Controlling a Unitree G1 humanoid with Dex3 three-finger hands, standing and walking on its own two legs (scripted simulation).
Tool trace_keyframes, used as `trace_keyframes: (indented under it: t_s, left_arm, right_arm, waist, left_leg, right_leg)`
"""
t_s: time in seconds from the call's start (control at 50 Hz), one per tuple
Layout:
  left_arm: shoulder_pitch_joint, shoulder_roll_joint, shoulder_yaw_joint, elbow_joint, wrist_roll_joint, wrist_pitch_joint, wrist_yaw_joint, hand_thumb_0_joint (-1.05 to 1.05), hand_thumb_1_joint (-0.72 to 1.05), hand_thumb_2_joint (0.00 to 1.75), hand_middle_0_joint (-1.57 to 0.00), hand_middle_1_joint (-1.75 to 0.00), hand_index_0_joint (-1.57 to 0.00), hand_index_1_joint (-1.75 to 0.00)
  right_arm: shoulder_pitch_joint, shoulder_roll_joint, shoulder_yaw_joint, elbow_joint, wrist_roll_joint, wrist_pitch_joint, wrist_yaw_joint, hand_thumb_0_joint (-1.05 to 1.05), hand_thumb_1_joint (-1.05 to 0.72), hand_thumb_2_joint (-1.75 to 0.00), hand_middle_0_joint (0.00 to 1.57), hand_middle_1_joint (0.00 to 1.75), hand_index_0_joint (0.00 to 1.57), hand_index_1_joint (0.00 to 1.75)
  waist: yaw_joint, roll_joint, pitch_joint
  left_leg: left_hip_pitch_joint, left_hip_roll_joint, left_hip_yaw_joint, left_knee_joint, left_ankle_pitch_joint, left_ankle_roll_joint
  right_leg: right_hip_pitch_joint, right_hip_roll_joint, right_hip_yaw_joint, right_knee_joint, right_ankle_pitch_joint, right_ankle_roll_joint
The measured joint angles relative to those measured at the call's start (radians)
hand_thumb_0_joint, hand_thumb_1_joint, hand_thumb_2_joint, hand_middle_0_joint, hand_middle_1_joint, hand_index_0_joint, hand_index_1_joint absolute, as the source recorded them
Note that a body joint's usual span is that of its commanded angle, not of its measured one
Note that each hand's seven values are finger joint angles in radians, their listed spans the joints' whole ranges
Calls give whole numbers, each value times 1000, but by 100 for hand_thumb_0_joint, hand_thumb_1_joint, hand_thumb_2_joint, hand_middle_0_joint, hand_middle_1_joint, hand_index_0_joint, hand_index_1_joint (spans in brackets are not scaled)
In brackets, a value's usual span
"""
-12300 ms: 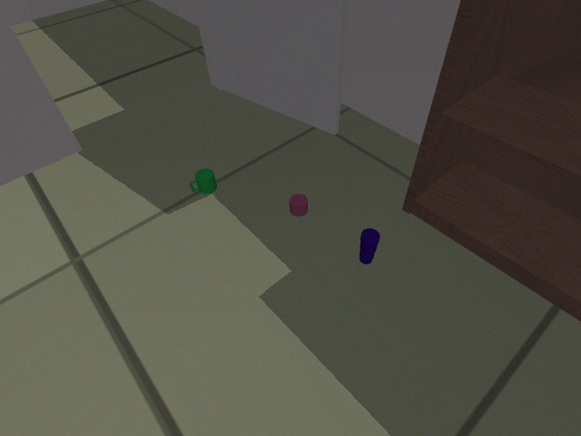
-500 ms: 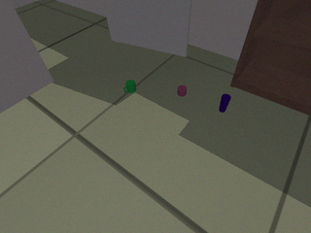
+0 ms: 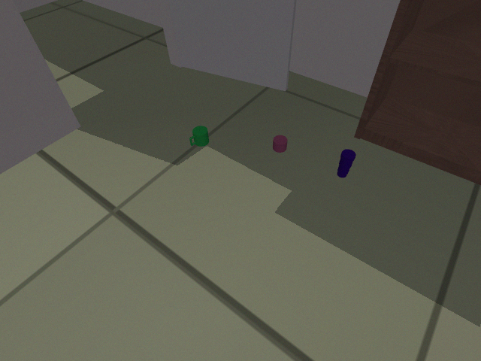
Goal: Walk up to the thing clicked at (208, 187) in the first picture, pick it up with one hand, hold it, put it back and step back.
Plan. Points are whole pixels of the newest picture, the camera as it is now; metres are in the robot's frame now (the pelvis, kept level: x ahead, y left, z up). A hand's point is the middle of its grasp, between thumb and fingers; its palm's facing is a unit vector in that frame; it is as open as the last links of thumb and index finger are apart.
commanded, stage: stand
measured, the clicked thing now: (198, 137) +1.47 +0.26 -0.74
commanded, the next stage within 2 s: none
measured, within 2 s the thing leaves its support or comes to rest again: neither
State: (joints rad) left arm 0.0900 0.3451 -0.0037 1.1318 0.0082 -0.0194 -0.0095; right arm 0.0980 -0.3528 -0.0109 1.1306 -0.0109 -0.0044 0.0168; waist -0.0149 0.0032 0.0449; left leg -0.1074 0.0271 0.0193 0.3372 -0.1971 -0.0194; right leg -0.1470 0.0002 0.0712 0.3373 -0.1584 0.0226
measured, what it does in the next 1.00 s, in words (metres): stands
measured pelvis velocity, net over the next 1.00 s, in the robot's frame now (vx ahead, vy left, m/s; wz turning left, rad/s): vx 0.00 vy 0.00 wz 0.01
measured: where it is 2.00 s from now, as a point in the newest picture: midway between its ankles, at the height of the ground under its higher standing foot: outside the picture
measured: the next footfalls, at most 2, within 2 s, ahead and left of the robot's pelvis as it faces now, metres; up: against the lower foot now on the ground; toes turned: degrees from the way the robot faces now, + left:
none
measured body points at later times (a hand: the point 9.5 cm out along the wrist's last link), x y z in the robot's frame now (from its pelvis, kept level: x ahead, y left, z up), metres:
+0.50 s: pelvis +0.00 +0.00 +0.00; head +0.01 +0.00 +0.45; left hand +0.08 +0.30 -0.13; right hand +0.08 -0.30 -0.13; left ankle -0.01 +0.13 -0.75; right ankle +0.02 -0.13 -0.75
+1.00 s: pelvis +0.00 +0.00 +0.00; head +0.01 +0.00 +0.45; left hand +0.07 +0.30 -0.13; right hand +0.08 -0.30 -0.13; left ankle -0.01 +0.13 -0.75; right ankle +0.02 -0.13 -0.75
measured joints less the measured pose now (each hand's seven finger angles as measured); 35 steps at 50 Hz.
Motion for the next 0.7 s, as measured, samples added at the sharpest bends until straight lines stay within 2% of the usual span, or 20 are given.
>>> trace_keyframes:
  t_s: [0.7]
  left_arm:
    - [29,3,0,3,2,7,1,1,91,90,-20,-30,-21,-30]
  right_arm:
    - [8,1,0,-5,1,2,-1,0,-90,-89,20,29,21,30]
  waist:
    - [10,3,6]
  left_leg:
    - [14,-8,-8,-11,4,4]
  right_leg:
    - [16,-8,-9,-7,-3,3]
